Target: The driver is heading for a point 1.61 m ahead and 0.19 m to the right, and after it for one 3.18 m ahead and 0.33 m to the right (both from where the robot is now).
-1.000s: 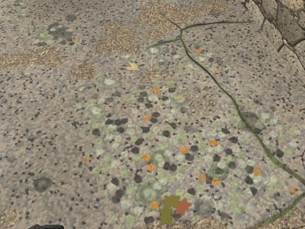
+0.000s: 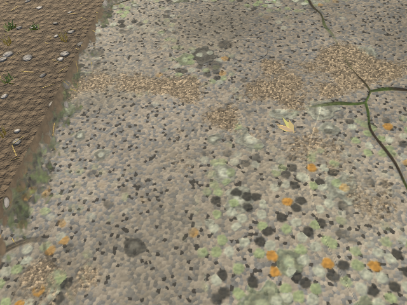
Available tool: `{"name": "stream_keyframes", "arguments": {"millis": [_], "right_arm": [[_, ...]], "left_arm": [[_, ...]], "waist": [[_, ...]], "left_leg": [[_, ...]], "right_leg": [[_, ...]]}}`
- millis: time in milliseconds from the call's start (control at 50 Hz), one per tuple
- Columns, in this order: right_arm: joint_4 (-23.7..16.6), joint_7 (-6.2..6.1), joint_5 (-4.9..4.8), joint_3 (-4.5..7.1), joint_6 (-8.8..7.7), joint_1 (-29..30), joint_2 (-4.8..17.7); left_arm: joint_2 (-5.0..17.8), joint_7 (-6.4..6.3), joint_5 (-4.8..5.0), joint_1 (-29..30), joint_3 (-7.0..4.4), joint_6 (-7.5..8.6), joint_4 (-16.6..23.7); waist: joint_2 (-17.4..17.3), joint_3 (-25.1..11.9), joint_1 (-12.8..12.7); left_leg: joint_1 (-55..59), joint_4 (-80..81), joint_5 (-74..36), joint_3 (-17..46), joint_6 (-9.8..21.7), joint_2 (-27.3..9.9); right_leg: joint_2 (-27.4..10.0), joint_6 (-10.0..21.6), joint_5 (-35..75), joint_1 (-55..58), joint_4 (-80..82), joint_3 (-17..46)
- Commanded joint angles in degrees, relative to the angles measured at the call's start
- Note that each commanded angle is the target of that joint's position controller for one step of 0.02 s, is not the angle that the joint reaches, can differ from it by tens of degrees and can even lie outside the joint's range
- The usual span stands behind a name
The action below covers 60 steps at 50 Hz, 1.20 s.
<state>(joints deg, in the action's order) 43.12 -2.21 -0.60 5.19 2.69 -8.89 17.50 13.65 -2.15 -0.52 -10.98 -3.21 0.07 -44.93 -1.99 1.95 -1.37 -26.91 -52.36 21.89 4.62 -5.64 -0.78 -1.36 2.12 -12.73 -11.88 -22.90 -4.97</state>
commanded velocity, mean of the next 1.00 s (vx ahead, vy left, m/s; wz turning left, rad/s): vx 0.00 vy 0.00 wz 0.06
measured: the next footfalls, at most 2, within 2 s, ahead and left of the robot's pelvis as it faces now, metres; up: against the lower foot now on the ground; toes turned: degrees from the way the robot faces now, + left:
left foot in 0.12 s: +0.04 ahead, +0.15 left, +0.00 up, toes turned +0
left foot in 1.86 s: +0.43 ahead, +0.15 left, +0.00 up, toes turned +3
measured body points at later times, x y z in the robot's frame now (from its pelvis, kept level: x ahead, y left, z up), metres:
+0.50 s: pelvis +0.01 +0.04 -0.01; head +0.01 +0.04 +0.44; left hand +0.08 +0.32 -0.14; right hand +0.15 -0.20 -0.13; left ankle +0.00 +0.15 -0.75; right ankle -0.01 -0.10 -0.75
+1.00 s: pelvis +0.00 +0.04 -0.01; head +0.01 +0.04 +0.44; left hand +0.03 +0.30 -0.16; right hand +0.09 -0.22 -0.15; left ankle +0.00 +0.15 -0.75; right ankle -0.01 -0.10 -0.75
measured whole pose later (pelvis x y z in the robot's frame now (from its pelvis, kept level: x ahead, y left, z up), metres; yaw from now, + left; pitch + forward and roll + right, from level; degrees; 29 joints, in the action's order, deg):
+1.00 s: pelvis +0.00 +0.04 -0.01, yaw +2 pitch -2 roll +0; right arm 59.0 -1.5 0.2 1.8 0.5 -9.3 13.3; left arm 13.1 -2.4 -0.2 -12.3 -1.7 -0.1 -61.5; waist -0.2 2.2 -0.9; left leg -10.9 -27.8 15.2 1.0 0.6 0.8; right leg -3.3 -2.1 -15.6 -9.4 -26.8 -3.0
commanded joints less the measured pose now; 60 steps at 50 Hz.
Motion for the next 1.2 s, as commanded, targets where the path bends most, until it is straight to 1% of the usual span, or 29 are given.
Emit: {"name": "stream_keyframes", "arguments": {"millis": [20,40,60,80,100,120,140,160,180,200,220,240,280,320,360,460,640,820,980,1160,1180,1200], "right_arm": [[-4.68,0.58,0.14,-0.32,-0.85,2.45,2.81],[-4.49,0.73,0.07,-0.24,-0.85,2.11,3.28],[-3.99,0.88,0.08,-0.24,-0.87,1.12,3.23],[-3.05,1.08,0.21,-0.27,-0.96,-0.71,2.96],[-2.59,1.18,0.52,-0.09,-1.0,-1.63,3.91],[-2.71,0.79,0.78,0.41,-0.94,-2.85,6.86],[-3.32,0.15,1.4,0.87,-0.53,-2.95,10.57],[-3.24,0.74,1.61,-0.44,-0.87,0.44,5.9],[-3.87,1.43,1.73,-0.92,-1.53,3.75,3.87],[-3.16,1.65,1.88,-1.11,-2.07,4.62,2.98],[-2.86,1.86,1.82,-1.15,-2.51,4.71,3.26],[-2.55,2.01,1.59,-1.08,-2.86,4.16,3.58],[-1.13,2.01,1.45,-1.33,-3.18,2.53,3.32],[-0.33,1.74,1.17,-1.32,-3.2,2.32,3.48],[0.37,1.56,1.16,-1.36,-3.08,2.48,3.28],[2.53,1.47,1.09,-1.44,-2.94,3.0,2.82],[7.34,1.07,0.98,-1.59,-2.9,2.09,2.63],[11.42,0.67,0.85,-1.98,-2.78,0.73,2.53],[13.99,0.49,0.74,-2.39,-2.7,-0.25,2.17],[15.93,0.39,0.64,-2.78,-2.61,-1.42,1.58],[16.53,0.32,0.58,-2.82,-2.52,-2.4,1.35],[16.73,0.2,0.18,-2.52,-2.35,-2.85,2.03]], "left_arm": [[11.12,0.35,0.47,2.02,-2.63,0.44,2.66],[11.4,0.6,0.74,1.48,-2.65,0.36,2.13],[11.37,0.77,1.15,1.63,-2.55,0.25,1.71],[10.88,0.85,1.64,2.0,-2.29,0.13,1.29],[9.74,0.97,1.98,-0.17,-1.88,0.23,0.05],[8.14,1.3,0.91,-1.81,-1.19,0.81,-0.29],[5.05,2.04,-1.48,-3.36,-0.19,1.65,0.45],[4.43,1.74,-1.1,-1.29,0.13,1.58,0.82],[6.78,1.46,-0.6,0.82,-0.27,1.2,0.75],[7.04,1.33,-0.53,1.96,-0.32,0.94,0.56],[7.52,1.11,-0.49,1.59,-0.39,0.45,-0.08],[9.25,0.94,-0.53,0.59,-0.78,0.06,-0.72],[8.51,1.08,-0.35,0.04,-0.66,0.12,-1.85],[8.2,1.03,-0.26,-0.19,-0.64,0.33,-3.03],[8.01,0.93,-0.15,-0.38,-0.62,0.43,-4.16],[7.82,0.47,-0.02,-0.31,-0.62,0.24,-6.53],[7.64,-0.08,0.15,-0.6,-0.39,0.25,-10.28],[6.75,-0.33,0.24,-1.63,0.08,0.21,-13.32],[5.74,-0.49,0.28,-2.97,0.53,0.19,-15.38],[4.73,-0.67,0.32,-4.79,0.99,0.23,-17.06],[4.26,-0.73,0.42,-6.05,1.07,0.15,-17.75],[4.37,-0.85,0.83,-6.35,0.92,0.03,-17.92]], "waist": [[11.57,-5.45,-0.44],[11.67,-5.28,-0.46],[11.29,-5.07,0.27],[10.71,-4.85,1.56],[9.38,-4.51,2.05],[5.08,-7.19,1.32],[-7.23,-9.72,-1.58],[-9.71,-9.54,-0.67],[-7.14,-7.04,-0.61],[-7.28,-6.39,-0.58],[-7.32,-5.26,-0.47],[-5.77,-3.68,-0.07],[-2.79,-2.76,-0.13],[-1.07,-2.71,0.05],[-0.02,-2.75,0.1],[1.15,-2.23,-0.04],[1.33,-1.85,-0.01],[1.49,-1.02,0.24],[1.81,-0.48,0.44],[1.97,-0.06,0.63],[1.67,-1.3,0.63],[1.29,-0.57,0.8]], "left_leg": [[4.36,10.29,0.45,-4.0,0.33,-0.64],[6.13,13.68,-0.71,-4.88,0.85,-0.23],[8.65,18.79,-3.73,-5.64,1.73,0.18],[12.83,26.53,-9.59,-6.54,3.18,0.76],[17.67,33.81,-16.25,-5.44,5.04,0.61],[25.73,33.08,-27.73,0.64,7.02,-4.38],[31.05,29.08,-43.77,9.85,11.92,-13.89],[23.07,30.51,-36.01,11.55,18.07,-16.31],[19.72,31.86,-26.56,9.68,16.95,-12.84],[18.88,31.94,-20.41,7.38,13.96,-9.62],[17.26,31.77,-17.59,5.78,11.87,-7.67],[15.36,32.13,-16.15,5.08,10.67,-6.55],[14.99,31.06,-16.39,3.66,9.36,-5.04],[15.66,29.99,-18.3,2.73,9.2,-4.42],[15.88,29.59,-19.06,2.18,9.16,-3.99],[15.46,29.63,-18.24,1.33,8.96,-3.14],[15.66,29.39,-18.02,-0.27,8.32,-1.83],[15.5,29.38,-17.41,-1.2,7.96,-1.11],[15.23,29.53,-16.87,-1.69,7.81,-0.75],[14.97,29.7,-16.44,-2.1,7.73,-0.47],[15.36,29.93,-10.03,-2.57,7.98,0.11],[14.19,29.84,1.49,-2.79,8.8,0.81]], "right_leg": [[-13.28,11.58,22.2,5.64,4.93,9.88],[-13.42,11.54,22.61,5.66,4.18,10.21],[-13.21,10.99,22.64,5.35,2.93,10.13],[-12.54,9.68,22.24,4.16,1.24,9.58],[-11.2,6.89,19.79,2.22,-0.29,8.95],[-8.99,2.76,13.62,-2.08,-3.52,6.95],[-3.7,-1.63,-4.19,-8.71,-10.12,1.98],[-2.33,-3.83,-10.44,-6.07,-7.89,3.23],[-2.37,-4.4,-6.35,-3.77,-6.79,3.4],[-2.32,-4.28,-0.9,-2.61,-4.9,3.53],[-2.54,-4.2,2.76,-0.96,-3.77,3.64],[-2.71,-4.06,3.75,-0.16,-3.51,3.64],[-2.7,-3.65,4.92,1.35,-2.44,3.67],[-2.8,-3.61,6.2,1.72,-1.64,3.73],[-2.84,-3.71,6.57,2.25,-1.23,3.59],[-2.86,-3.86,6.08,3.07,-0.66,3.31],[-2.83,-3.72,5.51,3.1,-0.34,2.89],[-2.51,-3.6,4.8,2.39,-0.1,2.52],[-2.24,-3.56,4.29,1.88,0.03,2.31],[-2.01,-3.52,3.79,1.33,0.1,2.19],[-1.21,-3.32,-1.76,1.69,-0.26,1.27],[-0.07,-2.63,-9.88,0.45,-1.86,0.19]]}}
